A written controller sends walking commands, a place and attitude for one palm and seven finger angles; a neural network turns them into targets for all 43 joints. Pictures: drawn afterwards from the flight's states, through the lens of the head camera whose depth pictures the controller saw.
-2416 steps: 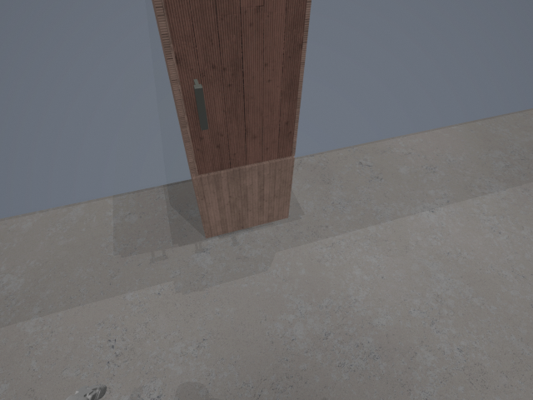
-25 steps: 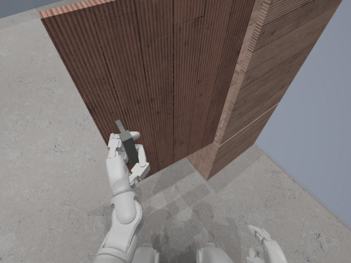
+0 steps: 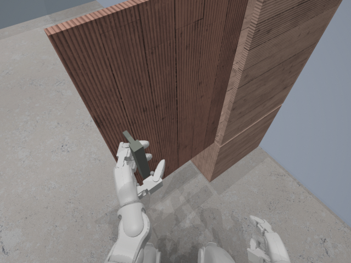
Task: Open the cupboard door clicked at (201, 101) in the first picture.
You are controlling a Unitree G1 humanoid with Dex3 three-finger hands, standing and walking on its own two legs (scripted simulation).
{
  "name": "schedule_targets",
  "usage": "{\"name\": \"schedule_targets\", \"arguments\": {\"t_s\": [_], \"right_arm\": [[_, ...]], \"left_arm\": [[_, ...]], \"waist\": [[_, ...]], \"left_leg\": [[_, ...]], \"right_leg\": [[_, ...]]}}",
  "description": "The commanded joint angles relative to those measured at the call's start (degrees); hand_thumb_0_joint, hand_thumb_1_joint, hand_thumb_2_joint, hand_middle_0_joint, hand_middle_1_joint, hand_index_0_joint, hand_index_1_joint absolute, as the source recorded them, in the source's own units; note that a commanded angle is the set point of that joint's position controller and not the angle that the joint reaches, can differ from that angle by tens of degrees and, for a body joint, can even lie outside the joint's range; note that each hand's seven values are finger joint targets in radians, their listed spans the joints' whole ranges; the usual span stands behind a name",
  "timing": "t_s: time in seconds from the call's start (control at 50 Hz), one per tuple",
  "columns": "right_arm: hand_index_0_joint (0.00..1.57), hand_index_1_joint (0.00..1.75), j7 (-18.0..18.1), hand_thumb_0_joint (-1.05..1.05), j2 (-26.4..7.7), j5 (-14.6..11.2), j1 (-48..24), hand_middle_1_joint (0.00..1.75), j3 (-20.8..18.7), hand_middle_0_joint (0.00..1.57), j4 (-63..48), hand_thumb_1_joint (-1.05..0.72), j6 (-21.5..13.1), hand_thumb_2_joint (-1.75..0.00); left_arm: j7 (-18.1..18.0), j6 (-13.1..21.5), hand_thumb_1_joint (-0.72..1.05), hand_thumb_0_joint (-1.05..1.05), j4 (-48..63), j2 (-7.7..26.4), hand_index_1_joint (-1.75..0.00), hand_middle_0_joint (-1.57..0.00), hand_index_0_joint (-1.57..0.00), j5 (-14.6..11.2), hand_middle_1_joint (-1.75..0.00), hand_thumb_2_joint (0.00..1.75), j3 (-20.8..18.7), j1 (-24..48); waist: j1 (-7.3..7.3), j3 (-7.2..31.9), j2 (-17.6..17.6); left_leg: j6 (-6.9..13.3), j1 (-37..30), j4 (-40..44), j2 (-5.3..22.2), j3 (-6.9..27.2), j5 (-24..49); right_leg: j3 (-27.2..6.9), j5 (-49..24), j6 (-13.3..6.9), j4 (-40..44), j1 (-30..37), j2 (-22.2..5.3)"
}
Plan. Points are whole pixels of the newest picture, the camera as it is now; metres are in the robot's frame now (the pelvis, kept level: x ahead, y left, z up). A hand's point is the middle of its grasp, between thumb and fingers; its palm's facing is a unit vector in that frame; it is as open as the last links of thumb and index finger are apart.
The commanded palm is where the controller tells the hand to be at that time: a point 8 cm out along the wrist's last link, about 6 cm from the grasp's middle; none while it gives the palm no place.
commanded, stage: open thumb and fingers to let go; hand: left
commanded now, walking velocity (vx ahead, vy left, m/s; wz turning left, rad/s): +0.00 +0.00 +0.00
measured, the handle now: (136, 155) +0.35 +0.11 +0.04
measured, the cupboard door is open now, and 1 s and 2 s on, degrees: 92 94 94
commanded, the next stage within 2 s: slide the hand sideways off the handle in 0.52 s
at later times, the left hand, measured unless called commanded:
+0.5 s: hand (153, 175) +0.30 +0.07 +0.03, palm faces +0.28 -0.96 +0.00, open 14.9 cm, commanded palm +0.26 +0.11 +0.03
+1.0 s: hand (147, 190) +0.27 +0.08 +0.04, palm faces -0.18 -0.98 +0.05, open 16.2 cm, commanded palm +0.24 +0.13 +0.03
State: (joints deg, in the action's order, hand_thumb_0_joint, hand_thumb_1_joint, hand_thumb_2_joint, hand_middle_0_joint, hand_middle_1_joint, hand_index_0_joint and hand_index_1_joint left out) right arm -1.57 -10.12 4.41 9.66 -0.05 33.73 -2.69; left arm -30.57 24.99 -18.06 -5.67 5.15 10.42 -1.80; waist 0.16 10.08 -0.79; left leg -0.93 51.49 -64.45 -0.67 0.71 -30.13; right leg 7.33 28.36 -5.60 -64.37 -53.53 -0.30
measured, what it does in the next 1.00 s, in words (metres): stands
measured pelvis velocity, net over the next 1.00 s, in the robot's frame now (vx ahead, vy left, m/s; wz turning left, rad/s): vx -0.01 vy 0.04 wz -0.03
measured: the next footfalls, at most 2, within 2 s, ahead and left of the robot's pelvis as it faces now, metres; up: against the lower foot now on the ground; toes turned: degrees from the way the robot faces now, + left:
none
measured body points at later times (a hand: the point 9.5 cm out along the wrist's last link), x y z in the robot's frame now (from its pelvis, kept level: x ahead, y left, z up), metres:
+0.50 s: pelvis -0.01 +0.01 +0.00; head +0.06 +0.00 +0.44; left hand +0.28 +0.12 +0.03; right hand +0.16 -0.21 -0.11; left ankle +0.01 +0.13 -0.65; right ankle +0.03 -0.06 -0.65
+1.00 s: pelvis -0.01 +0.04 -0.01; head +0.06 +0.03 +0.44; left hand +0.27 +0.13 +0.04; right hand +0.16 -0.20 -0.10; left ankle +0.01 +0.13 -0.65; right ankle +0.03 -0.06 -0.65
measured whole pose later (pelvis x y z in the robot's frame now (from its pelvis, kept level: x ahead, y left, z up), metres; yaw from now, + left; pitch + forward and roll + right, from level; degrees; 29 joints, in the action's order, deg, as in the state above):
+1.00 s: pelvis -0.01 +0.04 -0.01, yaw -2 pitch +17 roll +0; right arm -2.0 -13.0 0.5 14.0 0.4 26.2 -2.2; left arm -2.6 23.1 -9.4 1.7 -2.5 13.0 -6.8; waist 0.9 9.4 -1.5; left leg 2.4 53.2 -67.9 -1.4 -1.6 -31.4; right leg 5.1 28.1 -2.7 -66.5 -55.1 -1.0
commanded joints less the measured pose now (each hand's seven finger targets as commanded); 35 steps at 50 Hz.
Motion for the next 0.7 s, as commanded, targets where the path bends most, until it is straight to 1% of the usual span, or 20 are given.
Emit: {"name": "schedule_targets", "arguments": {"t_s": [0.0, 0.06, 0.08, 0.12, 0.2, 0.22, 0.28, 0.3, 0.34, 0.36, 0.4, 0.42, 0.44, 0.48, 0.5, 0.6, 0.62, 0.64, 0.66, 0.68], "right_arm": [[0.20, 0.30, 0.4, 0.00, -5.4, -0.2, -1.9, 0.30, -1.9, 0.20, -8.0, -0.90, -2.6, -0.90], [0.20, 0.30, 0.4, 0.00, -5.6, -0.2, -1.9, 0.30, -2.0, 0.20, -8.1, -0.90, -2.7, -0.90], [0.20, 0.30, 0.4, 0.00, -5.6, -0.2, -2.1, 0.30, -2.0, 0.20, -8.0, -0.90, -2.8, -0.90], [0.20, 0.30, 0.3, 0.00, -5.6, -0.2, -1.8, 0.30, -2.0, 0.20, -8.0, -0.90, -2.7, -0.90], [0.20, 0.30, 0.3, 0.00, -5.7, -0.2, -1.7, 0.30, -2.1, 0.20, -8.2, -0.90, -2.7, -0.90], [0.20, 0.30, 0.3, 0.00, -5.8, -0.2, -1.5, 0.30, -2.1, 0.20, -8.1, -0.90, -2.7, -0.90], [0.20, 0.30, 0.2, 0.00, -5.9, -0.1, -1.5, 0.30, -2.1, 0.20, -8.3, -0.90, -2.8, -0.90], [0.20, 0.30, 0.2, 0.00, -6.0, 0.0, -1.3, 0.30, -2.0, 0.20, -8.1, -0.90, -2.8, -0.90], [0.20, 0.30, 0.3, 0.00, -6.0, 0.1, -1.2, 0.30, -2.1, 0.20, -8.1, -0.90, -2.8, -0.90], [0.20, 0.30, 0.3, 0.00, -6.0, 0.1, -1.2, 0.30, -2.0, 0.20, -8.3, -0.90, -2.8, -0.90], [0.20, 0.30, 0.3, 0.00, -5.9, 0.1, -1.2, 0.30, -2.0, 0.20, -8.1, -0.90, -2.9, -0.90], [0.20, 0.30, 0.3, 0.00, -5.9, 0.2, -1.2, 0.30, -2.0, 0.20, -8.1, -0.90, -2.8, -0.90], [0.20, 0.30, 0.4, 0.00, -5.8, 0.1, -1.5, 0.30, -1.9, 0.20, -8.2, -0.90, -2.8, -0.90], [0.20, 0.30, 0.5, 0.00, -5.7, 0.1, -1.7, 0.30, -1.9, 0.20, -8.0, -0.90, -2.8, -0.90], [0.20, 0.30, 0.4, 0.00, -5.7, 0.0, -1.8, 0.30, -1.8, 0.20, -8.1, -0.90, -2.8, -0.90], [0.20, 0.30, 0.3, 0.00, -5.9, 0.0, -2.1, 0.30, -1.7, 0.20, -7.9, -0.90, -2.8, -0.90], [0.20, 0.30, 0.1, 0.00, -8.4, -0.3, 1.2, 0.30, -1.8, 0.20, -7.0, -0.90, -2.4, -0.90], [0.20, 0.30, 0.2, 0.00, -7.9, -0.8, 1.4, 0.30, -2.1, 0.20, -8.3, -0.90, -2.2, -0.90], [0.20, 0.30, 0.4, 0.00, -8.1, -1.1, 1.2, 0.30, -2.2, 0.20, -9.2, -0.90, -2.1, -0.90], [0.20, 0.30, 0.6, 0.00, -8.1, -1.8, 0.9, 0.30, -2.2, 0.20, -9.9, -0.90, -2.2, -0.90]], "left_arm": [[0.2, 4.0, -0.22, 0.00, 12.0, -1.7, -1.23, -0.32, -0.32, 1.4, -1.23, 0.42, 1.4, 9.6], [0.1, 4.4, -0.43, 0.00, 11.7, -1.0, -1.21, -0.30, -0.30, 1.1, -1.21, 0.33, 0.4, 9.9], [0.1, 4.5, -0.50, 0.00, 11.4, -1.2, -1.20, -0.30, -0.30, 1.2, -1.20, 0.30, 0.7, 10.4], [-0.2, 4.5, -0.50, 0.00, 11.2, -1.7, -1.20, -0.30, -0.30, 1.4, -1.20, 0.30, 1.1, 11.2], [-0.4, 4.1, -0.50, 0.00, 11.1, -2.3, -1.00, -0.27, -0.27, 1.4, -1.00, 0.30, 1.5, 10.7], [-0.6, 4.1, -0.50, 0.00, 11.0, -2.3, -0.95, -0.26, -0.26, 1.5, -0.95, 0.30, 1.7, 11.7], [-1.1, 3.8, -0.50, 0.00, 10.7, -2.8, -0.80, -0.23, -0.23, 2.1, -0.80, 0.30, 2.2, 11.8], [-1.4, 3.7, -0.50, 0.00, 10.7, -2.8, -0.75, -0.22, -0.22, 2.2, -0.75, 0.30, 2.3, 12.9], [-1.7, 3.6, -0.50, 0.00, 10.5, -3.1, -0.65, -0.21, -0.21, 2.6, -0.65, 0.30, 2.5, 13.8], [-1.9, 3.5, -0.50, 0.00, 10.8, -2.6, -0.60, -0.20, -0.20, 2.7, -0.60, 0.30, 1.9, 13.5], [-2.1, 3.2, -0.50, 0.00, 9.6, -3.6, -0.50, -0.18, -0.18, 2.9, -0.50, 0.30, 2.6, 13.3], [-2.4, 3.3, -0.50, 0.00, 10.6, -3.0, -0.45, -0.18, -0.18, 3.0, -0.45, 0.30, 2.1, 14.1], [-2.5, 3.1, -0.50, 0.00, 9.8, -3.0, -0.40, -0.17, -0.17, 2.8, -0.40, 0.30, 1.9, 13.8], [-2.7, 3.1, -0.50, 0.00, 9.6, -2.8, -0.30, -0.15, -0.15, 2.6, -0.30, 0.30, 1.4, 14.5], [-2.5, 3.2, -0.50, 0.00, 10.1, -3.9, -0.30, -0.15, -0.15, 2.3, -0.30, 0.30, 2.2, 14.0], [-2.8, 2.8, -0.50, 0.00, 9.0, -4.3, -0.30, -0.15, -0.15, 1.9, -0.30, 0.30, 2.3, 16.2], [8.6, 4.5, -0.50, 0.00, 9.8, 1.9, -0.30, -0.15, -0.15, 8.7, -0.30, 0.30, 13.2, 15.3], [14.7, 6.5, -0.50, 0.00, 12.5, 5.7, -0.30, -0.15, -0.15, 6.5, -0.30, 0.30, 8.8, 17.8], [19.5, 7.4, -0.50, 0.00, 14.5, 6.5, -0.30, -0.15, -0.15, 5.1, -0.30, 0.30, 9.3, 18.5], [24.2, 7.8, -0.50, 0.00, 15.2, 7.1, -0.30, -0.15, -0.15, 3.3, -0.30, 0.30, 9.3, 17.5]], "waist": [[1.97, 15.0, 6.6], [1.52, 15.3, 6.6], [1.79, 15.2, 6.1], [1.82, 15.0, 5.6], [1.52, 16.2, 5.4], [2.01, 15.5, 5.7], [1.56, 15.2, 3.9], [2.05, 16.0, 5.0], [2.14, 15.6, 4.4], [1.50, 16.4, 4.2], [2.06, 15.7, 5.2], [1.64, 16.5, 4.9], [1.70, 15.2, 5.0], [1.83, 15.3, 5.9], [1.57, 15.5, 4.3], [2.00, 14.6, 4.6], [6.91, 13.2, 5.7], [4.89, 15.7, 3.9], [4.90, 18.0, 2.1], [4.36, 18.3, 1.4]], "left_leg": [[1.5, -0.1, 4.7, -1.5, 0.4, 8.5], [1.5, 0.0, 4.7, -1.6, 0.6, 8.6], [1.5, -0.2, 4.6, -1.5, 0.3, 8.2], [1.6, -0.8, 5.1, -1.5, 0.3, 8.2], [1.6, -1.5, 5.3, -1.5, 0.3, 9.0], [1.7, -2.1, 5.6, -1.3, 0.3, 9.1], [1.7, -2.8, 6.2, -1.3, 0.4, 9.5], [1.8, -2.9, 5.9, -1.2, 0.5, 9.5], [1.8, -3.2, 6.1, -1.2, 0.5, 9.3], [1.8, -2.9, 6.1, -1.3, 0.6, 9.9], [1.8, -3.1, 6.1, -1.2, 0.5, 9.7], [1.7, -3.2, 6.2, -1.2, 0.5, 9.7], [1.7, -3.0, 6.4, -1.2, 0.5, 9.0], [1.8, -2.7, 6.3, -1.2, 0.5, 8.6], [1.7, -3.3, 6.6, -1.3, 0.5, 8.8], [1.7, -3.7, 6.9, -1.2, 0.9, 7.9], [2.6, -4.4, 5.0, -0.7, 0.4, 7.8], [2.7, -3.3, 4.8, -1.1, 0.8, 8.5], [2.9, -3.8, 4.1, -1.3, 0.6, 9.4], [2.9, -4.7, 4.3, -1.2, 0.8, 9.3]], "right_leg": [[-12.7, -13.8, 5.2, 14.1, 19.6, -3.5], [-12.5, -12.8, 4.9, 13.9, 19.5, -3.2], [-12.6, -12.4, 5.0, 13.9, 18.8, -3.3], [-11.7, -11.1, 4.7, 13.7, 18.1, -2.9], [-10.8, -11.9, 4.5, 13.0, 18.1, -2.5], [-9.9, -11.7, 4.3, 12.8, 17.1, -2.1], [-8.6, -11.4, 3.8, 12.0, 16.0, -1.6], [-8.4, -11.3, 4.0, 11.8, 15.8, -1.5], [-8.3, -10.9, 3.9, 11.8, 15.2, -1.4], [-8.2, -11.4, 3.7, 11.5, 16.0, -1.3], [-8.0, -11.5, 3.9, 11.6, 15.3, -1.3], [-8.0, -11.3, 3.8, 11.4, 15.8, -1.3], [-8.0, -10.3, 3.8, 11.9, 15.3, -1.3], [-8.2, -9.4, 3.9, 12.1, 15.3, -1.3], [-7.8, -9.3, 3.7, 11.9, 15.0, -1.2], [-6.8, -7.5, 3.6, 11.5, 13.2, -0.8], [-8.4, -12.0, 3.9, 10.5, 11.6, -1.4], [-8.4, -13.8, 3.3, 9.5, 13.7, -1.8], [-8.9, -15.3, 3.1, 8.6, 14.8, -1.9], [-9.0, -14.9, 3.1, 8.7, 14.1, -1.8]]}}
